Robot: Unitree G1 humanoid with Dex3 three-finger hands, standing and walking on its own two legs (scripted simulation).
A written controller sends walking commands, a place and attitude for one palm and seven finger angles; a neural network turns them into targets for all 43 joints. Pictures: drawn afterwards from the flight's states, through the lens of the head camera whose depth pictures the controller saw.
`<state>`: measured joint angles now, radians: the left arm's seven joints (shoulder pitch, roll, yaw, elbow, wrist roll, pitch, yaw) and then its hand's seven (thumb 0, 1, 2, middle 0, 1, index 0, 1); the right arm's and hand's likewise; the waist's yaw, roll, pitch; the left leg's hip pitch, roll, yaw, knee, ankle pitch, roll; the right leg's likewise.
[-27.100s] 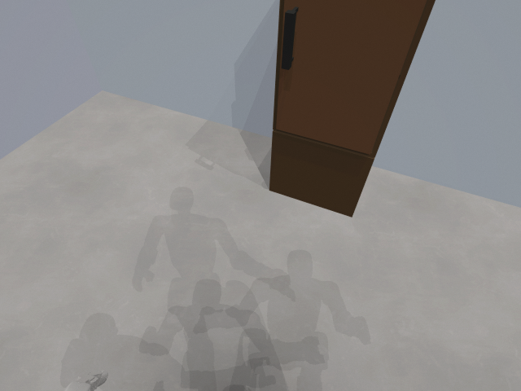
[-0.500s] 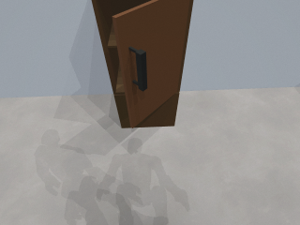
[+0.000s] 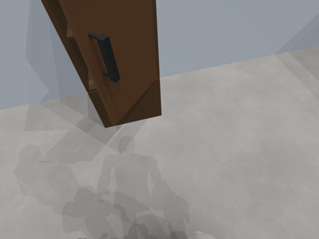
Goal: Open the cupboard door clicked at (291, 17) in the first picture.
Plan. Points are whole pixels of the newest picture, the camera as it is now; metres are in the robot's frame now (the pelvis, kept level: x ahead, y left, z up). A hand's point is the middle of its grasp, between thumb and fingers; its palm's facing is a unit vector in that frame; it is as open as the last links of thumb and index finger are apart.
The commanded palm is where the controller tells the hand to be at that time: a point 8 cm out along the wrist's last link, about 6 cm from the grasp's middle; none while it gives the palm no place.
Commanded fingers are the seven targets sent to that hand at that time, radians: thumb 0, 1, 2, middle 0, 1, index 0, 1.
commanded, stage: walk to a spot facing it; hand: left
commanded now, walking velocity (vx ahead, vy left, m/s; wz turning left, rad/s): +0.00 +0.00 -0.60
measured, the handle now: (104, 58) +0.64 +0.24 +0.05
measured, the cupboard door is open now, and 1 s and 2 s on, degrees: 44 44 44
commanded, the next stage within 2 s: none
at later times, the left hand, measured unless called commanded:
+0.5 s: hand out of the picture +0.13 +0.18 -0.17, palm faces -0.21 -0.96 -0.20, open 7.4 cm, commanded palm none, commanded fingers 0.00 0.90 0.90 -0.20 -0.30 -0.20 -0.30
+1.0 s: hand (133, 224) +0.17 +0.10 -0.16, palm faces -0.53 -0.82 -0.21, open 7.4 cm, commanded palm none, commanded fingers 0.00 0.90 0.90 -0.20 -0.30 -0.20 -0.30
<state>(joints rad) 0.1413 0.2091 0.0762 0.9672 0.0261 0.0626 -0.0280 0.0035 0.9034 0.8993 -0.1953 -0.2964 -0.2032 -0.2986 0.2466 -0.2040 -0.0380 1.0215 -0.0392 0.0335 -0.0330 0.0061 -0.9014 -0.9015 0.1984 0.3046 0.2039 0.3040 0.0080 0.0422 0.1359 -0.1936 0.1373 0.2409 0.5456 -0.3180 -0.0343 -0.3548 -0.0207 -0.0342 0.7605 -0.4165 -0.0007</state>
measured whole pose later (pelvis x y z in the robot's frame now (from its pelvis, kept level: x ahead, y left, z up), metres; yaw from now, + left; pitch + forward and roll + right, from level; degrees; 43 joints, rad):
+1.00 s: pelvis +0.02 -0.04 +0.01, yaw -35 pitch +2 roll +1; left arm 0.23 0.23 0.06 0.94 0.03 0.03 -0.03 0.00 0.90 0.90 -0.20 -0.30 -0.21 -0.30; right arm 0.18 -0.24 -0.06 0.89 -0.02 0.02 0.01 0.01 -0.91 -0.90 0.19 0.30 0.20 0.30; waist 0.02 -0.04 0.07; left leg -0.35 0.04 0.06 0.68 -0.40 -0.06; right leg -0.27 0.05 0.14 0.50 -0.26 -0.03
